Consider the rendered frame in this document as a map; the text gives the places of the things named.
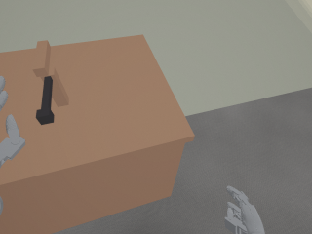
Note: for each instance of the tap lever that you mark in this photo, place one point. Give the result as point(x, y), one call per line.
point(45, 114)

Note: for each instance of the robot right hand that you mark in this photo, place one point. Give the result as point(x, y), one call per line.
point(247, 219)

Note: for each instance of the robot left hand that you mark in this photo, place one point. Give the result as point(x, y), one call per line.
point(11, 146)

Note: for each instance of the counter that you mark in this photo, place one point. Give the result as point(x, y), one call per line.
point(115, 144)

